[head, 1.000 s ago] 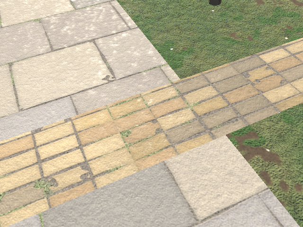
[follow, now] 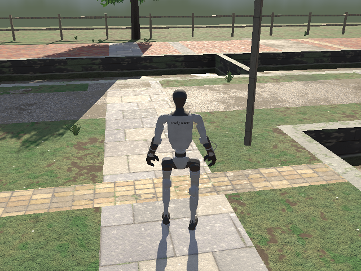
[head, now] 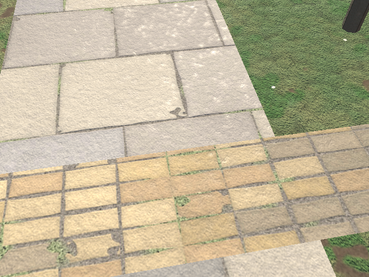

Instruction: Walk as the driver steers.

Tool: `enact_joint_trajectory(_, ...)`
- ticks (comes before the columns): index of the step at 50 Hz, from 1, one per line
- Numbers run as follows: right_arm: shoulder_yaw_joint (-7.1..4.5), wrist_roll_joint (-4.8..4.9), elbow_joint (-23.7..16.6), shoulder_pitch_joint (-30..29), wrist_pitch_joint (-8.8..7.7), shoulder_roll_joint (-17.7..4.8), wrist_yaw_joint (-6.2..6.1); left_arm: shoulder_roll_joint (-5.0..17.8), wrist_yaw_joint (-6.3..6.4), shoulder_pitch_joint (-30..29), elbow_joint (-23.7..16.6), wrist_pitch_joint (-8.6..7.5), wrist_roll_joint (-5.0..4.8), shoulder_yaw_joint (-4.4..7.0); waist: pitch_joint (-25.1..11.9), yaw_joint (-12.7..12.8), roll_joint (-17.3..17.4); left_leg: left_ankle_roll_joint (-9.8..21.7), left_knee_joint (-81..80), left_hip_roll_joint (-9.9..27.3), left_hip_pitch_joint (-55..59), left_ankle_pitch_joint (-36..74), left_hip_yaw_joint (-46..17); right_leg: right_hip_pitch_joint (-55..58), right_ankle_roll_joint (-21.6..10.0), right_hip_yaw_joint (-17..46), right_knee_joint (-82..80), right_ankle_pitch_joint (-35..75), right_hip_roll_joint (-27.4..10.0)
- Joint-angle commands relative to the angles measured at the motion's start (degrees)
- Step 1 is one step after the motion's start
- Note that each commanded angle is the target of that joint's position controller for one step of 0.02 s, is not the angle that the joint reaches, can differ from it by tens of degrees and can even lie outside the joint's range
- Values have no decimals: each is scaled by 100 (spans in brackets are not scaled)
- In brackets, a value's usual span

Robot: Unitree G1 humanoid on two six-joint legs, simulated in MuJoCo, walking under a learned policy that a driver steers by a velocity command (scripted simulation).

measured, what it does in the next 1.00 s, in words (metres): steps on the spot, turning left: left foot, then right foot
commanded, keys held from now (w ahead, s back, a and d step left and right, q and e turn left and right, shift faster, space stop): q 0.40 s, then no key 0.60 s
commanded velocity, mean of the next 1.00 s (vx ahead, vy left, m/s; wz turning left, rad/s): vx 0.02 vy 0.00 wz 0.35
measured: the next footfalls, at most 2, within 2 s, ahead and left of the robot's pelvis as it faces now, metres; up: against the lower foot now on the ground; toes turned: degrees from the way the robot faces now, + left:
left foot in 0.12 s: +0.08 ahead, +0.14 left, +0.00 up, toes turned +8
right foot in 0.58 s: +0.13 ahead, -0.09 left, +0.00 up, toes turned +20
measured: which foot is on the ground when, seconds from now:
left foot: up 0.00-0.10, down 0.12-0.58, up 0.60-0.84, down 0.86-1.00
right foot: down 0.00-0.12, up 0.14-0.56, down 0.58-1.00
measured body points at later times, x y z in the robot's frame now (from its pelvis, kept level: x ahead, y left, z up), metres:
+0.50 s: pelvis +0.04 +0.03 +0.00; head +0.07 +0.05 +0.45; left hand +0.12 +0.34 -0.11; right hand +0.28 -0.20 -0.08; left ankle +0.04 +0.13 -0.74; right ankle +0.09 -0.11 -0.71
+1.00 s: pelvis +0.04 +0.02 +0.00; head +0.05 +0.03 +0.44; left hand +0.08 +0.31 -0.12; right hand +0.25 -0.17 -0.11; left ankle -0.02 +0.14 -0.74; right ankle +0.09 -0.10 -0.74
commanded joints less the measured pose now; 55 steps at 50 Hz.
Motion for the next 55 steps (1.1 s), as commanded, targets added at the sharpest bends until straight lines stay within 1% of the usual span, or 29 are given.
enact_joint_trajectory(1,-106,7,-477,31,6,-419,102,1039,15,-370,-389,25,-78,272,-625,-66,-664,117,-459,42,663,-83,77,305,-1089,939,-817,503,-1778)
enact_joint_trajectory(5,-191,-10,-539,219,-5,-499,162,1023,-9,-228,-216,161,-242,290,-674,-204,-585,510,-2035,-323,1539,429,396,470,-526,621,132,315,-1596)
enact_joint_trajectory(6,-297,-37,-497,475,-26,-793,96,820,-28,84,-77,189,-182,245,-691,-217,-86,734,-2612,-223,2117,1450,-30,110,-118,303,916,-68,-1245)
enact_joint_trajectory(7,-475,-60,-600,642,-51,-1555,-29,475,-73,84,-274,169,79,141,-744,-28,1673,1388,-2763,1191,3080,3715,-1979,-1458,480,-261,2811,-1977,-421)
enact_joint_trajectory(8,-431,-215,-759,606,-158,-1587,6,585,-26,-449,-514,148,80,151,-890,-327,1689,2388,-3008,1775,3021,3741,-3039,-2480,667,703,4106,-3128,171)
enact_joint_trajectory(9,-367,-241,-742,647,-285,-1343,72,789,-11,-733,-525,156,-40,217,-1010,-466,943,2328,-3069,1543,3006,3533,-2652,-2597,571,1265,4648,-2865,103)
enact_joint_trajectory(10,-336,-160,-733,416,-365,-1240,63,754,17,-676,-499,172,-120,229,-938,-275,672,2013,-2996,1256,2951,3287,-2214,-2670,477,1424,4642,-2349,20)
enact_joint_trajectory(11,-287,-45,-784,137,-369,-1045,33,754,68,-551,-384,188,-81,243,-933,-140,422,1737,-2952,1038,2878,3048,-1964,-2651,464,1517,4480,-1963,-55)
enact_joint_trajectory(12,-240,17,-844,-93,-339,-937,-8,815,98,-493,-371,200,-37,269,-916,-31,507,1634,-2968,929,2685,3032,-1834,-2482,489,1548,4380,-1678,-57)
enact_joint_trajectory(14,-203,-36,-933,-167,-306,-887,-64,746,78,-353,-332,186,-55,264,-1058,68,564,1626,-2983,748,2519,3174,-1709,-2125,544,1520,4303,-1307,96)
enact_joint_trajectory(19,-270,-11,-988,-37,-238,-1025,-151,542,40,-577,-374,170,-93,165,-1001,-92,643,1625,-2956,619,2491,2290,-1952,-1750,665,1630,2822,-1083,257)
enact_joint_trajectory(25,-204,-52,-1037,-123,-164,-902,-64,626,-99,-453,-346,119,-140,164,-923,-201,853,1604,-2755,594,2108,2006,-2336,-833,549,1504,1784,-1239,286)
enact_joint_trajectory(28,-113,10,-1025,-229,-136,-728,-65,549,-190,-121,-282,40,-82,142,-864,54,710,1234,-2444,279,1828,1675,-2282,153,280,1385,122,-12,242)
enact_joint_trajectory(29,-55,-54,-1007,-53,-158,-541,-75,782,-182,-9,-309,26,26,178,-925,-16,292,899,-2092,-20,1469,880,-2050,683,67,1896,-96,561,-344)
enact_joint_trajectory(30,8,-173,-996,324,-206,-318,-54,1184,-147,-78,-387,49,92,237,-929,-370,-987,521,-1141,-826,855,-845,-1256,1041,-445,2935,-175,1831,-1366)
enact_joint_trajectory(31,-74,-141,-1129,29,-254,-585,-70,1001,-148,-173,-317,38,159,177,-711,-263,-1691,253,-630,-887,594,-1783,-861,401,-1314,3716,-420,1705,-1957)
enact_joint_trajectory(32,-178,-90,-1065,-149,-258,-917,-102,820,-137,-313,-424,-5,137,131,-568,-100,-1293,102,101,-727,573,-1799,-952,347,-1439,3634,-493,1468,-1827)
enact_joint_trajectory(33,-230,-45,-1002,-181,-232,-949,-112,825,-107,-371,-396,-18,66,139,-538,-102,-1103,15,531,-756,389,-1658,-935,478,-1305,3361,-415,1440,-1621)
enact_joint_trajectory(35,-195,-61,-852,-10,-133,-686,-128,794,-80,-478,-378,-26,-64,113,-508,-157,-874,-154,714,-636,363,-1382,-994,607,-1104,2908,-264,1676,-1371)
enact_joint_trajectory(38,16,-44,-799,-88,-141,-119,-66,645,-84,-486,-297,93,-70,70,-607,-94,-1040,-227,-616,-501,1073,-1101,-415,602,-878,2162,-58,2053,-848)
enact_joint_trajectory(40,9,15,-754,-135,-152,-146,-49,692,-89,-265,-223,162,-78,72,-724,19,-1152,-213,-1566,-535,1483,-642,-215,772,-903,2175,93,2146,-841)
enact_joint_trajectory(42,-9,-10,-600,72,-150,-217,-38,643,-105,-159,-160,170,-145,29,-700,-94,-1039,-44,-3010,-579,2198,639,-129,640,-678,2152,189,1725,-744)
enact_joint_trajectory(43,-24,-81,-646,33,-149,-402,-57,577,-123,8,-112,116,-122,-6,-751,-24,-815,96,-3086,-339,2663,1233,-476,365,-385,2170,173,1194,-690)
enact_joint_trajectory(44,-79,-133,-714,67,-138,-749,-104,509,-174,95,-123,36,9,-46,-868,140,-170,297,-2749,163,3042,2477,-924,29,-96,1883,432,613,-423)
enact_joint_trajectory(45,-87,-160,-564,-31,-147,-711,-61,342,-185,243,-60,-6,11,-78,-870,348,716,568,-2581,129,2426,1512,-913,343,185,1446,253,-270,-58)
enact_joint_trajectory(46,-31,-165,-665,-148,-182,-414,3,580,-177,-81,-9,-2,31,-54,-607,88,423,595,-2685,-28,2134,902,-873,418,346,1383,393,-327,-10)
enact_joint_trajectory(47,11,-206,-598,-92,-219,-304,16,579,-172,-234,-8,13,12,-43,-496,41,292,533,-2749,-54,1986,628,-863,410,360,1358,435,-266,0)
enact_joint_trajectory(49,3,-182,-542,-45,-299,-389,8,524,-123,-228,47,82,-20,-55,-257,39,259,446,-2749,-128,1819,639,-812,341,307,1384,478,-78,-17)
enact_joint_trajectory(55,68,-160,-432,136,-366,-264,-54,466,-64,-114,347,114,-47,-58,-169,35,128,418,-2701,-201,1752,581,-762,358,334,1403,463,-48,-26)
Over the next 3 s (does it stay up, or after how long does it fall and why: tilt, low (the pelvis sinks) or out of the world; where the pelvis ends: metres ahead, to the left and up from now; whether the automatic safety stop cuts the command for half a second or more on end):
stays up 0.52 0.20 -0.01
